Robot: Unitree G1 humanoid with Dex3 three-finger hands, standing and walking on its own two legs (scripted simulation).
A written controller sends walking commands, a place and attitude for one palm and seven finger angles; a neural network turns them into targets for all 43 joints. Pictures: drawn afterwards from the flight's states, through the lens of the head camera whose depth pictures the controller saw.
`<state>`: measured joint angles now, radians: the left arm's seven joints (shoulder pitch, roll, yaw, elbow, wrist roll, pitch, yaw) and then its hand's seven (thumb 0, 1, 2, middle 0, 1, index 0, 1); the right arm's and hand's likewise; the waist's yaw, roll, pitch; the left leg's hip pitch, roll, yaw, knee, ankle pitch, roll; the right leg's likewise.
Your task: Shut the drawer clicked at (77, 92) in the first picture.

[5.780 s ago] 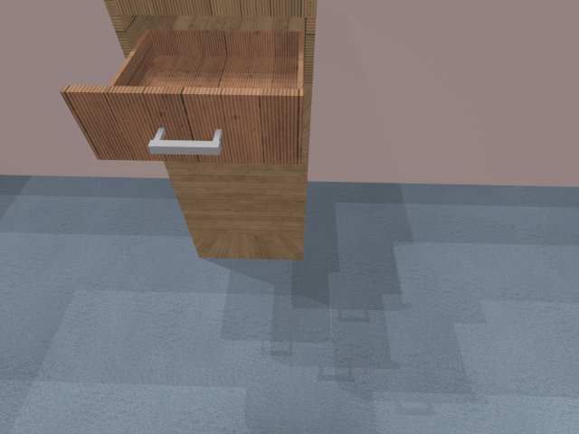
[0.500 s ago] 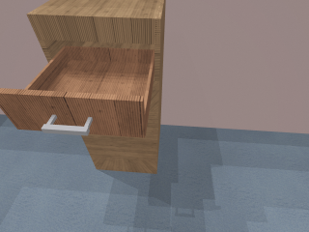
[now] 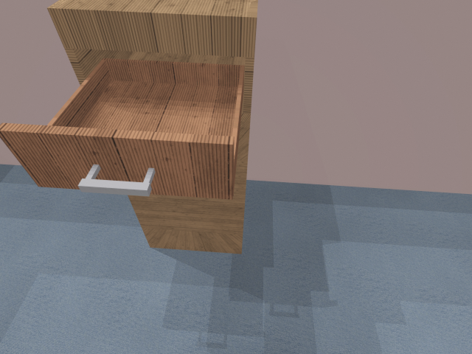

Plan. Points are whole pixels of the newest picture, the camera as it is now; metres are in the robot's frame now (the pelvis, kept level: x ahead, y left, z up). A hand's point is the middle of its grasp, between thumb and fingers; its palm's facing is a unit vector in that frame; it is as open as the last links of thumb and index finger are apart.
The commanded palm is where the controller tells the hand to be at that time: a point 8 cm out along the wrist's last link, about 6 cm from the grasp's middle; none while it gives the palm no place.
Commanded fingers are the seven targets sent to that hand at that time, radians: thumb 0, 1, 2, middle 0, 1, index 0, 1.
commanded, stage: shuffle to correct the standing spot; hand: left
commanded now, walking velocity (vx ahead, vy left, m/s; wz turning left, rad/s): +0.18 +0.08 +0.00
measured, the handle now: (119, 179) +0.37 +0.23 +0.10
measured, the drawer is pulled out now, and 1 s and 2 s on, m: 0.29 0.29 0.29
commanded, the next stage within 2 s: come to a stop and stand still in 0.18 s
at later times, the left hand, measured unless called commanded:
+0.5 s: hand out of the picture +0.08 +0.17 -0.17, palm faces -0.05 -0.97 -0.23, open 7.4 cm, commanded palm none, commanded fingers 0.00 0.90 0.90 -0.20 -0.30 -0.20 -0.30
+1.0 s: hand out of the picture +0.08 +0.22 -0.17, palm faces -0.04 -0.97 -0.24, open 7.4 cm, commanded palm none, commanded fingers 0.00 0.90 0.90 -0.20 -0.30 -0.20 -0.30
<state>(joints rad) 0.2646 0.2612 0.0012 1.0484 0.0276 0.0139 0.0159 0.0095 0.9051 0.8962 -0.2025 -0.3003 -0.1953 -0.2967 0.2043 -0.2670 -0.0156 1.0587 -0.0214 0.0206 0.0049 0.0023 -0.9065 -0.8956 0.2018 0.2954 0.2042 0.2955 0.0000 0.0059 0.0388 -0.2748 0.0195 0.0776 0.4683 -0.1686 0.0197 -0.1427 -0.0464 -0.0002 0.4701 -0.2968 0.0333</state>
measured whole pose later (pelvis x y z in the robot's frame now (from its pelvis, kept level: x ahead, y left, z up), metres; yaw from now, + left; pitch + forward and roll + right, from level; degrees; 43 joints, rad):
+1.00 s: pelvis +0.02 +0.03 -0.01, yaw -3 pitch -2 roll +0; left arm 0.26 0.17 -0.01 0.99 0.03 0.02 0.03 0.01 0.91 0.90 -0.20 -0.30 -0.20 -0.30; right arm 0.25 -0.20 -0.01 0.97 -0.02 0.01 -0.01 0.00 -0.92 -0.90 0.20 0.30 0.20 0.30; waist 0.00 0.04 0.03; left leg -0.26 0.00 0.14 0.55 -0.25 0.07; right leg -0.25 -0.05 -0.08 0.56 -0.27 -0.01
